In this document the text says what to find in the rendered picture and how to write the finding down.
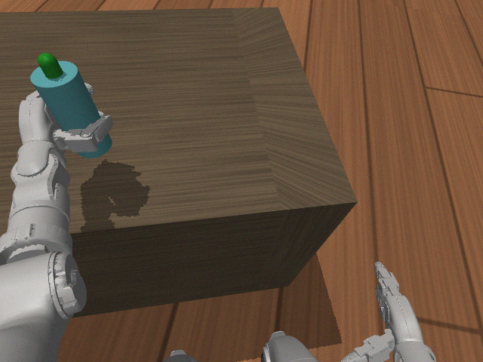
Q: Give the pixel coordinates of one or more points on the bottle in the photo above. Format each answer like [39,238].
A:
[63,90]

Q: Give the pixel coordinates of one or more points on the left robot hand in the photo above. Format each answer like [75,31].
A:
[37,123]

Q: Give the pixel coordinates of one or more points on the right robot hand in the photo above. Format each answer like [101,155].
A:
[401,324]

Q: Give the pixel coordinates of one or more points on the right robot arm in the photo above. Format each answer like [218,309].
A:
[411,351]

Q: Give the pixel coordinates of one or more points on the left robot arm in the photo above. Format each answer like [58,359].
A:
[40,284]

